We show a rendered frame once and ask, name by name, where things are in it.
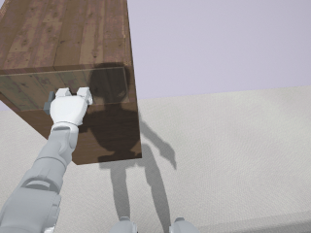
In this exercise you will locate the left robot hand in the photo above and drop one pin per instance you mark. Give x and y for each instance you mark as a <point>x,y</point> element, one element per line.
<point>70,108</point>

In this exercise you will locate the robot left shin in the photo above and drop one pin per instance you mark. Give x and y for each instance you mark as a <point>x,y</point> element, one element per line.
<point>124,218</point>

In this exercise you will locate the left robot upper arm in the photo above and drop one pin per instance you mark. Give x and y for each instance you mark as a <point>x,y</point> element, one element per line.
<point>31,211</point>

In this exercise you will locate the left robot thigh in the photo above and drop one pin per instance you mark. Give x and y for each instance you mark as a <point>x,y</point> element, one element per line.
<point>124,226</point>

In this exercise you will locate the robot left forearm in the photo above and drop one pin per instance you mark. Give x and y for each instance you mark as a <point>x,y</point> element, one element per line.
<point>51,163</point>

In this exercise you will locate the cabinet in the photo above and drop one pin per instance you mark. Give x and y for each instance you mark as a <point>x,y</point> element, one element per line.
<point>61,35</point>

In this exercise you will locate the drawer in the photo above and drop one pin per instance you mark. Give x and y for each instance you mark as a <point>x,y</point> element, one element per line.
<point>30,91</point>

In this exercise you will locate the handle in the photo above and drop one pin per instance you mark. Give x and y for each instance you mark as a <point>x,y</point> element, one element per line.
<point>47,106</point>

